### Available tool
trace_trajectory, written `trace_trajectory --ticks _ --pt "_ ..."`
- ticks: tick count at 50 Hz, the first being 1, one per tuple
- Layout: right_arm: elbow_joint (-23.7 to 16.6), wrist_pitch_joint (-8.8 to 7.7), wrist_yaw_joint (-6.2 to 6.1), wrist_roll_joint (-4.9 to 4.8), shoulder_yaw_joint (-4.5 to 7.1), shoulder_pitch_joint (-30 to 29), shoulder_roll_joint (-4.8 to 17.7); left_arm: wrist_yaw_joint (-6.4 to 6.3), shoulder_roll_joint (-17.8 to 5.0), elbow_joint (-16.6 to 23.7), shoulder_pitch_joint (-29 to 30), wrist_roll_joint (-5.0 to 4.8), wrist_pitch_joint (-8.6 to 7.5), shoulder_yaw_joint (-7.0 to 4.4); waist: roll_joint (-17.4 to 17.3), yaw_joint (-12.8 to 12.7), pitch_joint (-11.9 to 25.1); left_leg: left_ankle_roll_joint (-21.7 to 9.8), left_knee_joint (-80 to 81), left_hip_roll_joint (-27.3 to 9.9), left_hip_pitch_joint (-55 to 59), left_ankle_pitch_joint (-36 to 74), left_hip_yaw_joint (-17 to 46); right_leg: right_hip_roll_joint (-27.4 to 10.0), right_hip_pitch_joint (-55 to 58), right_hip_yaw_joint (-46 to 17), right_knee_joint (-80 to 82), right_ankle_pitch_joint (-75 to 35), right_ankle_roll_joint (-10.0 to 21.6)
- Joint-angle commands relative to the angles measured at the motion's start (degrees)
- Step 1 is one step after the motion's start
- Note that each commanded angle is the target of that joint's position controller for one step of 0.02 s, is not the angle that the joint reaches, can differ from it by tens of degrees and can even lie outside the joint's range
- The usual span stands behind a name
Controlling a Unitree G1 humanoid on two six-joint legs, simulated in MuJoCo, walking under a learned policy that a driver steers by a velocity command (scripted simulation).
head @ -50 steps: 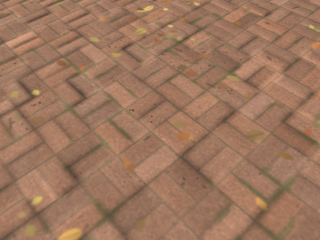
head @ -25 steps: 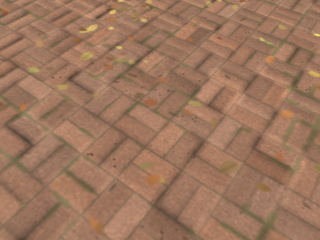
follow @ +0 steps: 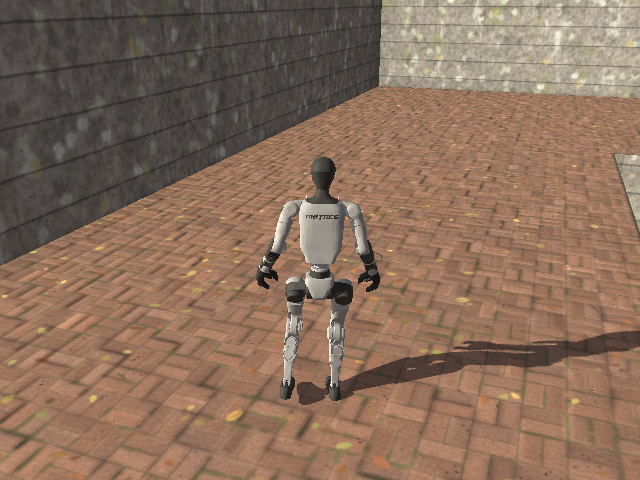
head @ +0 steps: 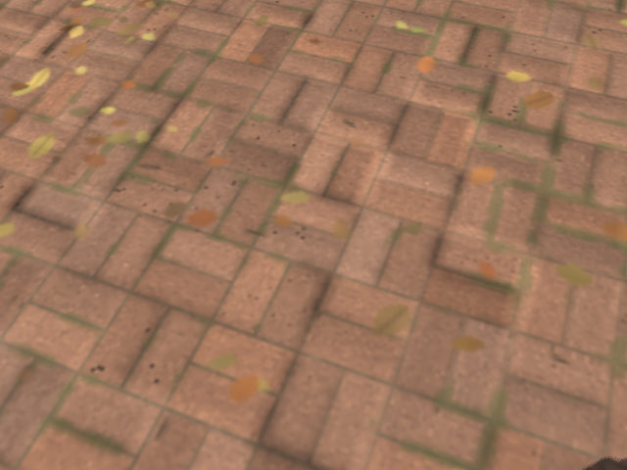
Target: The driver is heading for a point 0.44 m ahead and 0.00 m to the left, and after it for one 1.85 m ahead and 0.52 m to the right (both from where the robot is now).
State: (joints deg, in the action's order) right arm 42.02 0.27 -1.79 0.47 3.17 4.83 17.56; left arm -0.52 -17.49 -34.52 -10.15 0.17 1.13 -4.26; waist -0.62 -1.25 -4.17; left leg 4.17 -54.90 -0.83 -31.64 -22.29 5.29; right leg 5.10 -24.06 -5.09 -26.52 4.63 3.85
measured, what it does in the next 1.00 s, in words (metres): walks ahead: left foot, then right foot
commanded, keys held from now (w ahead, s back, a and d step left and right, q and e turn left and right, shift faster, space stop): e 0.12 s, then w+e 0.10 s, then w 0.38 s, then w+q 0.40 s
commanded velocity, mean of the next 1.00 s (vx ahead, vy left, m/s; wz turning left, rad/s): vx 0.34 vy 0.00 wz -0.14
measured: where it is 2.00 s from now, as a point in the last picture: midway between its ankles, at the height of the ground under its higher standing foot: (394, 256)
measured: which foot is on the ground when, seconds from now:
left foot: up 0.00-0.16, down 0.18-0.62, up 0.64-1.00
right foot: down 0.00-0.18, up 0.20-0.60, down 0.62-1.00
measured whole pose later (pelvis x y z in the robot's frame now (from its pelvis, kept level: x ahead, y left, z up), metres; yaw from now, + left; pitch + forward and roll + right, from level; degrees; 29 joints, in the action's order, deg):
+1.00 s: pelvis +0.27 -0.06 +0.00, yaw -5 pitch +2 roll -2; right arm 41.1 -2.6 2.8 -1.2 2.8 7.6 15.9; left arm -0.4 -15.0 -46.2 -21.5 -0.1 -5.0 -3.6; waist -2.5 -3.9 -1.6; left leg -1.2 -39.5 -3.8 -39.8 3.6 1.0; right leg 2.3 6.0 10.4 -10.7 18.3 1.1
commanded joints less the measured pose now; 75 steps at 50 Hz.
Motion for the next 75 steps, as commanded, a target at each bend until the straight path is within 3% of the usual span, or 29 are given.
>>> trace_trajectory --ticks 1,6,8,9,10,11,13,16,23,26,30,31,32,33,34,38,44,50,53,55,56,57,58,59,61,63,66,71,75 --pt "-1.9 -0.07 -0.17 -0.17 1.13 4.1 4.2 -1.15 -9.6 4.5 2.0 -0.17 -0.15 -2.97 7.7 1.4 12.5 0.7 5.3 1.2 5.4 3.4 -0.2 -12.7 6.8 -16.3 8.2 3.2 9.3" --pt "-2.6 -1.20 0.89 -0.72 1.57 3.5 4.8 -0.92 -9.2 4.6 1.7 -0.35 0.89 -2.99 10.4 0.5 11.1 -1.1 16.3 2.7 9.6 2.9 -0.2 -12.4 7.8 -22.4 7.0 8.5 7.7" --pt "-1.4 -1.69 1.46 -0.95 2.05 8.0 4.9 -1.17 -8.7 4.7 2.4 -1.16 1.38 -2.73 9.7 3.1 11.7 -3.5 27.6 2.6 18.8 7.9 -2.1 -9.6 3.6 -22.1 5.8 21.1 5.2" --pt "-1.0 -1.69 1.17 -0.34 2.91 10.8 7.5 -1.26 -6.8 4.6 1.3 -1.25 1.39 -2.14 5.1 3.9 11.1 -6.4 33.1 -4.1 25.7 3.9 3.2 -5.8 -3.8 -18.6 -0.3 29.5 2.0" --pt "-0.5 -1.41 0.92 1.08 4.01 13.5 12.5 -1.28 -3.9 5.9 1.5 -1.56 1.09 -1.53 -9.5 3.6 9.4 -12.9 39.1 -16.3 29.6 -10.9 19.3 3.1 -16.6 -5.2 -15.7 32.8 -1.3" --pt "-1.4 -2.06 1.35 2.40 4.31 10.9 13.6 -1.08 -6.6 7.3 3.1 -1.16 -0.13 -2.15 -15.2 3.5 4.9 -17.9 44.9 -22.2 24.0 -18.1 31.8 0.6 -22.1 -4.6 -26.1 26.3 -2.5" --pt "-3.3 -2.90 0.25 0.63 2.90 5.0 8.3 -0.66 -9.0 4.2 -0.3 -0.45 -0.56 -3.15 -9.8 0.8 3.4 -14.3 44.1 -16.7 22.9 -15.2 22.4 -1.6 -20.6 -4.9 -34.0 17.2 -3.8" --pt "-1.9 -3.52 -0.09 -0.36 1.83 8.9 5.9 -0.01 -4.7 2.2 -1.8 -0.16 -1.27 -1.94 -7.2 2.2 2.6 -12.7 45.3 -12.7 24.1 -8.8 13.6 -2.5 -20.2 -1.9 -39.3 10.4 -5.5" --pt "0.5 -3.93 0.45 -1.07 2.55 14.9 8.9 1.08 -1.1 4.4 7.1 -1.02 -3.80 0.23 -9.0 6.4 0.8 -13.9 46.7 -12.2 25.1 4.1 4.9 -6.6 -12.2 5.0 -16.7 5.3 -6.6" --pt "1.6 -3.75 1.19 -1.74 2.84 16.8 10.3 1.76 -1.8 4.3 7.5 -1.59 -4.33 0.32 -9.5 6.9 0.3 -14.5 45.4 -13.3 22.6 4.6 4.1 -6.0 -4.5 6.9 -9.4 8.7 -5.4" --pt "2.7 -3.16 1.99 -2.35 2.27 16.5 9.2 1.73 -4.3 1.3 -1.1 -2.09 -4.64 -0.89 -6.6 1.0 2.7 -12.7 37.5 -13.1 17.8 10.4 2.9 -4.0 14.0 8.2 1.4 6.1 -1.1" --pt "2.8 -3.45 2.30 -1.81 1.18 16.1 6.3 1.05 -6.5 -0.4 -8.3 -2.02 -4.60 -2.02 -3.5 -2.9 7.0 -10.3 26.6 -9.5 12.7 14.7 -0.6 -7.1 25.9 3.9 2.7 6.5 0.6" --pt "0.0 -4.26 2.63 -0.29 -0.72 14.5 0.6 0.12 -11.7 -1.2 -16.6 -0.40 -4.25 -3.08 10.6 -5.8 14.5 -5.8 4.2 -3.2 -2.6 2.6 -6.7 -22.2 41.6 -15.7 4.9 9.9 5.4" --pt "-1.6 -5.49 2.09 -1.90 -0.21 14.5 2.5 0.56 -13.9 -1.8 -18.9 0.09 -4.52 -3.63 17.3 -5.7 15.7 -4.8 -9.0 0.9 -13.7 -10.0 -3.4 -29.4 40.9 -32.4 11.0 19.6 12.0" --pt "-1.3 -5.85 2.06 -2.98 1.18 12.9 7.2 1.00 -9.3 -2.1 -16.6 -0.25 -5.19 -2.19 11.3 -5.5 10.5 -5.5 -14.9 -2.3 -17.1 -6.8 0.8 -27.9 36.6 -28.1 11.9 23.5 11.3" --pt "0.0 -4.56 2.66 -2.25 1.48 11.2 4.9 1.24 -2.9 -2.4 -6.3 0.20 -6.46 -0.21 8.2 0.0 1.2 -5.3 -10.5 -6.1 -12.9 9.3 1.2 -19.3 22.4 -7.0 17.4 6.7 6.3" --pt "-2.0 -3.50 3.17 -1.73 0.55 6.7 1.2 0.50 -4.2 -5.2 -5.8 0.47 -7.68 -0.90 4.5 0.6 -0.2 -3.4 4.6 -4.1 -10.5 23.6 0.0 -17.3 19.2 7.1 19.7 -9.7 5.6" --pt "-7.2 -3.75 5.52 -1.75 -0.40 -3.9 0.4 -0.35 -7.1 -9.1 -10.1 -0.85 -6.41 -1.75 2.7 -2.4 -3.0 -6.9 18.7 -3.1 -8.7 25.8 -5.6 -20.2 26.3 12.9 18.3 -15.9 4.0" --pt "-8.8 -3.39 6.17 -1.74 0.78 -2.5 2.9 -0.99 -9.6 -9.4 -9.8 -1.00 -4.81 -2.38 5.3 0.2 1.5 -10.1 19.3 1.4 -2.3 17.3 -10.4 -20.7 31.7 15.3 8.1 -42.4 2.3" --pt "-6.6 -3.06 5.34 -1.70 2.89 9.4 6.2 -1.13 -9.8 -10.4 -10.9 -1.14 -3.99 -2.00 5.1 7.4 9.1 -13.6 22.2 5.3 17.1 16.0 -10.6 -19.7 27.3 15.4 -8.6 -50.3 1.4" --pt "-4.7 -2.57 4.11 -1.71 4.34 18.3 9.5 -1.25 -8.9 -10.0 -11.0 -0.75 -4.25 -1.21 1.9 12.0 14.0 -15.9 23.1 0.6 35.1 17.6 -2.7 -17.9 14.3 15.2 -23.5 -36.3 0.0" --pt "-4.1 -2.95 3.45 -1.24 4.84 19.3 15.7 0.23 0.9 -8.4 -19.9 0.47 -5.46 2.03 -13.6 4.7 22.3 -27.0 25.2 -18.2 57.3 12.1 29.1 -6.2 -10.8 12.3 -48.0 24.3 -3.5" --pt "-4.7 -3.16 3.14 -1.06 3.55 22.8 10.3 1.05 -5.1 -10.0 -15.3 -1.92 -7.27 0.93 -6.3 10.0 30.4 -29.0 34.2 -22.5 57.6 4.8 41.4 -3.7 -14.6 -1.1 -55.7 30.5 -2.8" --pt "-4.2 -3.65 3.15 -0.41 2.86 18.9 8.8 1.29 -8.2 -7.2 -7.0 -4.38 -7.84 -0.21 -4.1 10.4 19.4 -24.6 36.2 -20.0 49.7 7.5 30.0 -6.7 -18.9 -1.6 -55.6 26.0 -1.9" --pt "-4.0 -4.43 3.13 -0.29 1.75 10.8 5.1 0.57 -6.5 -6.6 -3.4 -2.65 -7.64 0.11 0.1 5.2 8.3 -19.9 39.0 -15.3 31.7 15.7 15.6 -11.8 -15.6 -0.2 -45.8 16.8 -1.8" --pt "-4.0 -5.47 3.34 0.56 1.22 7.8 2.8 0.50 -5.4 -8.6 -8.4 -2.20 -5.69 -0.20 -2.7 1.6 6.5 -18.7 43.4 -12.6 23.4 18.3 8.4 -13.5 -8.5 -1.0 -43.0 12.1 -2.5" --pt "-2.1 -7.10 3.47 0.53 1.73 7.2 3.9 -0.02 -3.1 -9.1 -8.7 -1.89 -3.68 0.12 -1.5 0.3 3.3 -18.2 47.3 -12.1 19.4 23.8 0.9 -13.7 -10.0 -1.5 -38.7 7.4 -4.3" --pt "-0.2 -7.06 2.32 0.51 1.90 7.7 5.0 0.79 -1.9 -7.2 -1.6 -1.41 -4.56 0.47 -1.7 2.5 1.4 -14.5 48.4 -8.9 22.8 28.3 -9.7 -12.2 -12.7 0.4 -21.0 -10.0 -4.9" --pt "2.2 -6.03 1.80 -0.18 2.36 11.8 6.7 2.27 -0.4 -4.3 5.8 -1.40 -4.88 1.37 -0.6 6.0 -0.9 -13.8 47.9 -11.6 30.3 30.1 -12.1 -11.2 -14.9 3.7 -11.5 -12.2 -3.6"
Velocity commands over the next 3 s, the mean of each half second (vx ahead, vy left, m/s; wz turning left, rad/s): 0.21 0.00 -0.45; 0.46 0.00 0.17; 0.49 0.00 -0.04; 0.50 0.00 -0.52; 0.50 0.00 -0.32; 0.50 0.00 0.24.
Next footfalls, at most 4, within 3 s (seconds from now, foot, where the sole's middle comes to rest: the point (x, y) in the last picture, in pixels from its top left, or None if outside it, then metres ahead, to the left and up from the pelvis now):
0.18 left None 0.10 0.16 -0.77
0.62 right None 0.17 -0.15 -0.77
1.12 left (332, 412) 0.53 0.03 -0.77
1.66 right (436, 297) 0.81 -0.21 -0.77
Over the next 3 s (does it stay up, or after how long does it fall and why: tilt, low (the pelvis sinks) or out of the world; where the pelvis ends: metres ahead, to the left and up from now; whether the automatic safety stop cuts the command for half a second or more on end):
stays up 1.30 -0.41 0.01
